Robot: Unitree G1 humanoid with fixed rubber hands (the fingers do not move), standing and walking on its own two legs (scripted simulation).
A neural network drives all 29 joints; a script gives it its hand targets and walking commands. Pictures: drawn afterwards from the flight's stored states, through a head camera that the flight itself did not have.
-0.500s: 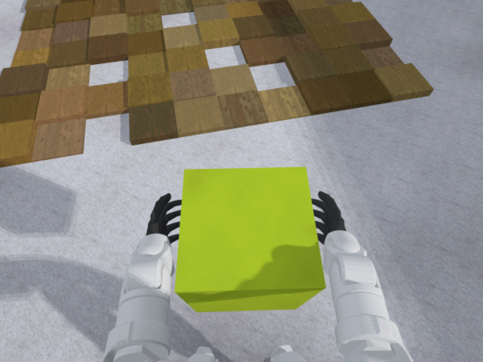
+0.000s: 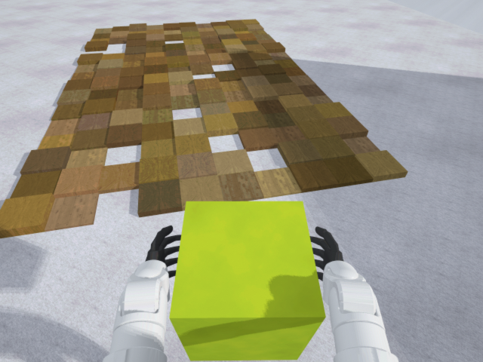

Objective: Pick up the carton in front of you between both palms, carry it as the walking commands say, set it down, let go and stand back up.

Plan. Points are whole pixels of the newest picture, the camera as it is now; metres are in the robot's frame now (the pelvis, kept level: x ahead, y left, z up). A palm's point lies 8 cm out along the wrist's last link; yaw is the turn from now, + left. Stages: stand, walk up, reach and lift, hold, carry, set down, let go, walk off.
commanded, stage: reach and lift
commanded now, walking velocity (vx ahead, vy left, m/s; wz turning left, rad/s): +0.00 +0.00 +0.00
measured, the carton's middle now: (244, 284) +0.30 +0.00 -0.04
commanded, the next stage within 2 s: hold in 0.90 s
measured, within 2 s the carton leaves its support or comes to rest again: neither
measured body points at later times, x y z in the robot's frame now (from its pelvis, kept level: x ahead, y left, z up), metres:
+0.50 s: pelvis +0.00 +0.00 +0.00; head -0.02 +0.00 +0.45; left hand +0.31 +0.16 +0.03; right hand +0.31 -0.15 +0.02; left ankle +0.02 +0.13 -0.74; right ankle +0.02 -0.13 -0.74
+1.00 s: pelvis +0.01 +0.00 +0.01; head -0.02 -0.01 +0.46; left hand +0.31 +0.16 +0.04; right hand +0.32 -0.15 +0.04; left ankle +0.02 +0.13 -0.74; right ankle +0.02 -0.13 -0.74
